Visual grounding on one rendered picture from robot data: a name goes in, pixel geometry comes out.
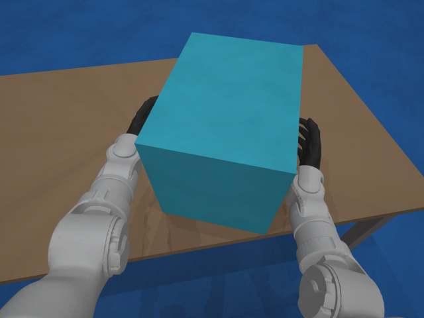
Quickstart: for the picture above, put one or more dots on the left robot hand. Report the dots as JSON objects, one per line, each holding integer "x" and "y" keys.
{"x": 141, "y": 116}

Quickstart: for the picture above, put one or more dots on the robot left upper arm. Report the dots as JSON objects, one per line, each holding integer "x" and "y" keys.
{"x": 86, "y": 251}

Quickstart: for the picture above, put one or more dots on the left robot forearm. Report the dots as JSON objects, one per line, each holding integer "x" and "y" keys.
{"x": 113, "y": 189}

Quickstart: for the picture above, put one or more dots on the carton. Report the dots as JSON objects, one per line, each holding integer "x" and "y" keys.
{"x": 220, "y": 143}

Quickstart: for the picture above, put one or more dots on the right robot hand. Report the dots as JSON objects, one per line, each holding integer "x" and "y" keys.
{"x": 310, "y": 154}

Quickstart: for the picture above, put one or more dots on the table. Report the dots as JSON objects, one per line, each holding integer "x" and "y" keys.
{"x": 56, "y": 126}

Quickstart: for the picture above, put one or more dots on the robot right upper arm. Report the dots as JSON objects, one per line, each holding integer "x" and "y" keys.
{"x": 327, "y": 291}

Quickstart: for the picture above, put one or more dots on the right robot forearm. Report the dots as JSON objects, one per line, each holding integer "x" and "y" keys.
{"x": 313, "y": 228}

